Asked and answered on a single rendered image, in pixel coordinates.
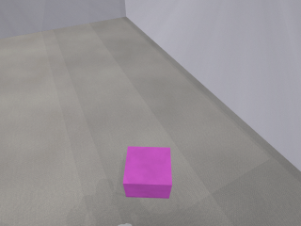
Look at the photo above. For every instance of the carton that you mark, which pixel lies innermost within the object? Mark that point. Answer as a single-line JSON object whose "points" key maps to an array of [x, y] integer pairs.
{"points": [[147, 172]]}

